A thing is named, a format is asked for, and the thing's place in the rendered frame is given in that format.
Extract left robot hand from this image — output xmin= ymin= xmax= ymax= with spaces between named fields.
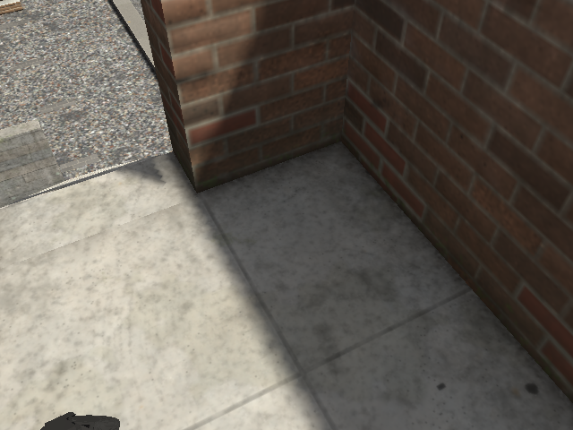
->
xmin=40 ymin=412 xmax=120 ymax=430

